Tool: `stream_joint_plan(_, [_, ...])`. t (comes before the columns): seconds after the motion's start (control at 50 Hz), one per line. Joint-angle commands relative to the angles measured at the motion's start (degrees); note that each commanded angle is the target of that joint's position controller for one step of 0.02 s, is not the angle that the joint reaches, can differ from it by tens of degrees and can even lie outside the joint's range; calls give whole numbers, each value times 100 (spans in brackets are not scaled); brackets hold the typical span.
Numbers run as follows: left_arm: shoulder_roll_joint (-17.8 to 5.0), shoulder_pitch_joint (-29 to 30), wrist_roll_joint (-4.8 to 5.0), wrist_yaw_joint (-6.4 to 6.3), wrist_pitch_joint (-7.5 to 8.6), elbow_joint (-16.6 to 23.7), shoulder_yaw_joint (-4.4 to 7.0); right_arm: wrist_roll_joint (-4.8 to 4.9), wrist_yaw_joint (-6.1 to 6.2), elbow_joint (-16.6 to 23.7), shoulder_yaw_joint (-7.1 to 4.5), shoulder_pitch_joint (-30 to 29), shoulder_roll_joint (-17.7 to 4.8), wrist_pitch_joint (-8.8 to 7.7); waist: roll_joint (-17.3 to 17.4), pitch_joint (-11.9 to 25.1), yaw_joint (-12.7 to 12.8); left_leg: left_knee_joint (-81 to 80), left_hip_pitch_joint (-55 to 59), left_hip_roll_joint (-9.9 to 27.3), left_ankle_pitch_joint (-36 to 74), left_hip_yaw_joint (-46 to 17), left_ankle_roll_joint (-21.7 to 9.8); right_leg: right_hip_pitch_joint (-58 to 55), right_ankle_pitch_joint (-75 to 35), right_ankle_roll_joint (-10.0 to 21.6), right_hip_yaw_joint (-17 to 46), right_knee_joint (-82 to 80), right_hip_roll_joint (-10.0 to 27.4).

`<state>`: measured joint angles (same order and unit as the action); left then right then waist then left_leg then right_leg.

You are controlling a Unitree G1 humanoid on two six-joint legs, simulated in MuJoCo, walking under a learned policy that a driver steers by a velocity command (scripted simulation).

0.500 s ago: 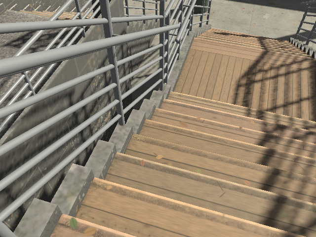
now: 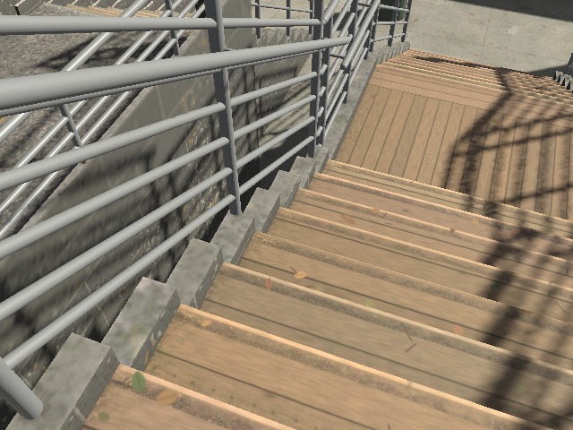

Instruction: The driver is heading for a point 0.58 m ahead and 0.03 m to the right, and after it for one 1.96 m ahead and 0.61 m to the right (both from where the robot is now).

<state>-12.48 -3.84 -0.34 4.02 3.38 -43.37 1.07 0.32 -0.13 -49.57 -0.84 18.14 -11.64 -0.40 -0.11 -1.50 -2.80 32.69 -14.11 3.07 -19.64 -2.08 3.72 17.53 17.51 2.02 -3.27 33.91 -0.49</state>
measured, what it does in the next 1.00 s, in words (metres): lifts its left foot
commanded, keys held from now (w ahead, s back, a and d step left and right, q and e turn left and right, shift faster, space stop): no key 0.34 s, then w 0.66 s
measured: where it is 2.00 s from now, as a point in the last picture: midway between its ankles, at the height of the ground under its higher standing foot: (249, 413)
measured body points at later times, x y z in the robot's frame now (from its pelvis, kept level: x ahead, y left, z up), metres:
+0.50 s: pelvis -0.03 +0.01 +0.02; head -0.04 +0.01 +0.47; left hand +0.04 +0.26 -0.11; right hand +0.03 -0.25 -0.13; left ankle -0.03 +0.16 -0.72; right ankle +0.00 -0.09 -0.72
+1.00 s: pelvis +0.09 +0.03 +0.01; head +0.10 +0.03 +0.46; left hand +0.04 +0.29 -0.12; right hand +0.27 -0.21 -0.10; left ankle +0.17 +0.15 -0.70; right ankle -0.01 -0.08 -0.73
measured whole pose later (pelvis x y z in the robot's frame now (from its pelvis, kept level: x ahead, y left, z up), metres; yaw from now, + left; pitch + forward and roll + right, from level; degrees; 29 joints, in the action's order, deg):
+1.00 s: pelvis +0.09 +0.03 +0.01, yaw +1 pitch +1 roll -1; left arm -13.5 -28.0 -1.1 0.1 2.8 -51.0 2.3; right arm -1.6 -1.7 -50.5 -2.0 2.6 -13.6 1.2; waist 1.1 -0.2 3.8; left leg 40.7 -28.7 2.3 -5.8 0.9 -1.5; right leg -0.8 17.2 2.0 -0.3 15.6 -2.2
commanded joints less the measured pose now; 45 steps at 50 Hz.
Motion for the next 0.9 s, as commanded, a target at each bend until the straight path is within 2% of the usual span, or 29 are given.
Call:
stream_joint_plan(0.02, [-327,-140,-62,-363,-326,351,56,71,239,404,-173,-412,-774,100,204,645,386,-776,-48,152,2357,-221,-246,-1156,-1978,99,466,-521,435])
stream_joint_plan(0.04, [-419,-174,-28,-393,-363,328,67,64,255,393,-152,-419,-682,149,118,610,344,-838,54,130,2152,-211,-252,-1113,-1955,91,492,-602,460])
stream_joint_plan(0.08, [-449,-152,-13,-388,-374,327,59,32,262,285,-131,-362,-582,250,47,390,261,-1054,129,88,1544,-181,-246,-955,-1630,71,541,-812,493])
stream_joint_plan(0.14, [-485,-201,-64,-355,-334,283,53,4,243,147,-161,-431,-624,361,-100,34,192,-1281,209,77,1036,-201,-267,-618,-1152,30,625,-1139,500])
stream_joint_plan(0.2, [-542,-323,-68,-340,-308,220,63,-5,209,19,-170,-573,-587,368,-72,22,170,-1393,344,93,939,-202,-284,-496,-805,9,699,-1353,506])
stream_joint_plan(0.22, [-567,-347,-79,-350,-304,211,72,-20,200,-28,-205,-636,-685,351,-110,14,186,-1387,330,84,918,-197,-299,-465,-727,6,732,-1404,512])
stream_joint_plan(0.28, [-598,-467,-80,-379,-314,165,74,-11,177,-155,-212,-786,-630,329,-104,70,205,-1446,362,74,836,-172,-307,-423,-424,9,809,-1566,530])
stream_joint_plan(0.34, [-612,-591,-75,-411,-336,93,71,-27,201,-256,-201,-947,-639,329,-52,103,248,-1471,236,47,722,-153,-303,-447,-223,1,804,-1610,485])
stream_joint_plan(0.36, [-581,-721,-87,-405,-348,27,50,-28,198,-373,-174,-821,-569,330,-94,271,254,-1540,308,-4,297,-112,-302,-497,314,-7,830,-1750,472])
stream_joint_plan(0.38, [-666,-821,-95,-401,-381,-33,76,-44,196,-457,-182,-733,-583,334,-167,228,263,-1436,235,-130,-275,5,-328,-462,947,28,844,-1789,407])
stream_joint_plan(0.42, [-860,-979,-126,-385,-471,-83,145,-94,184,-506,-211,-694,-688,346,-231,-20,279,-1248,-119,-278,-1234,114,-458,-247,2166,179,961,-1853,382])
stream_joint_plan(0.44, [-885,-986,-120,-379,-495,-82,162,-104,177,-509,-219,-703,-714,338,-219,-175,264,-1231,-232,-282,-1316,94,-514,-154,2312,229,1041,-1865,406])
stream_joint_plan(0.5, [-768,-984,-128,-382,-477,-75,171,-100,180,-581,-237,-595,-735,252,34,-94,228,-1442,-226,-155,-1168,-188,-650,-239,1717,193,890,-1437,229])
stream_joint_plan(0.54, [-570,-997,-168,-363,-442,-84,132,-77,188,-604,-313,-542,-934,216,533,-72,220,-1904,-272,99,-1735,-687,-804,-205,1048,33,324,-623,-219])
stream_joint_plan(0.56, [-456,-1037,-182,-347,-418,-97,103,-78,187,-603,-374,-548,-1092,209,862,-110,231,-2215,-344,357,-2092,-1078,-923,-171,554,-55,-55,-31,-456])
stream_joint_plan(0.58, [-422,-1200,-200,-340,-397,-143,89,-79,176,-571,-425,-714,-1207,204,1077,-187,309,-2391,-591,624,-2222,-1352,-1050,-243,258,-36,-142,450,-435])
stream_joint_plan(0.6, [-411,-1430,-194,-346,-366,-165,84,-37,123,-463,-412,-1061,-1084,198,1062,-214,498,-2407,-1190,694,-2021,-1294,-1052,-722,171,38,-1,574,-261])
stream_joint_plan(0.62, [-392,-1890,-175,-346,-325,-298,90,-45,98,-394,-402,-1365,-1030,203,985,-201,788,-2111,-1596,509,-1960,-1025,-962,-1271,345,120,44,271,-243])
stream_joint_plan(0.64, [-439,-2470,-178,-365,-276,-481,113,-77,105,-339,-387,-1594,-912,206,645,-335,1082,-1339,-1977,211,-1888,-719,-868,-1739,614,178,239,-300,-191])
stream_joint_plan(0.66, [-835,-3039,-206,-443,-193,-582,219,-104,129,-223,-287,-1752,-508,175,-688,-453,1319,614,-2478,-350,-1277,-139,-669,-1972,1780,313,1862,-1615,847])
stream_joint_plan(0.68, [-1572,-2965,-94,-440,-176,-521,399,-101,132,61,-248,-1883,-461,150,-1530,-727,1124,1519,-3184,-623,-846,16,-671,-1471,3030,704,4079,-2730,1894])
stream_joint_plan(0.7, [-1480,-2460,-93,-455,-164,-359,378,-126,112,59,-299,-1720,-737,100,-1070,-873,700,1921,-3009,-273,-208,-405,-803,-944,2963,1050,4469,-2925,2153])
stream_joint_plan(0.72, [-1201,-1970,-113,-444,-132,-182,314,-89,54,-8,-322,-1549,-814,36,-725,-768,406,2009,-2821,-96,198,-374,-815,-859,2410,1125,4006,-2797,1990])
stream_joint_plan(0.74, [-1024,-1827,-139,-446,-90,-106,276,-104,2,-69,-330,-1427,-792,-24,-537,-518,326,1985,-2671,-12,356,-326,-765,-996,1823,1092,3488,-2746,1770])
stream_joint_plan(0.78, [-863,-1888,-106,-485,0,-91,230,-168,-94,-115,-319,-1382,-673,-33,-468,-270,343,1766,-2438,44,656,-127,-648,-1211,614,1038,2639,-2766,1431])
stream_joint_plan(0.8, [-811,-2083,-79,-492,14,-200,228,-133,-96,-115,-288,-1404,-602,15,-503,-246,355,1580,-2336,-4,747,-11,-620,-1300,128,921,2244,-2776,1300])
stream_joint_plan(0.84, [-795,-2377,-22,-489,9,-329,229,-111,-105,-51,-250,-1525,-532,98,-483,-282,424,1021,-2193,-42,1061,63,-573,-1451,-435,911,1806,-2779,1179])
stream_joint_plan(0.88, [-807,-2479,-20,-468,-11,-412,256,-161,-133,53,-173,-1730,-418,155,-563,-228,481,847,-1859,-133,1298,320,-482,-1334,-921,902,1378,-2702,1076])
stream_joint_plan(0.9, [-844,-2495,-36,-459,15,-451,264,-114,-110,138,-142,-1849,-402,184,-652,-289,514,719,-1654,-144,1262,398,-412,-1194,-979,914,1227,-2701,1032])
Next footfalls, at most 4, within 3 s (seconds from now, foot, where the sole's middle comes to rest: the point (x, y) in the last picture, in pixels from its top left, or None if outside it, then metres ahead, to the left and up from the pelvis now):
1.04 left None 0.20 0.15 -0.77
1.50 right None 0.43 0.01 -0.94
2.00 left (223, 367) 0.79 0.19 -1.10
2.56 right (333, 376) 0.75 -0.15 -1.10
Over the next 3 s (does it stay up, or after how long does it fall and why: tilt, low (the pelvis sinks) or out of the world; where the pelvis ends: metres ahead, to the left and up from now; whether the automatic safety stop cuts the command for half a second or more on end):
stays up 0.96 -0.13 -0.52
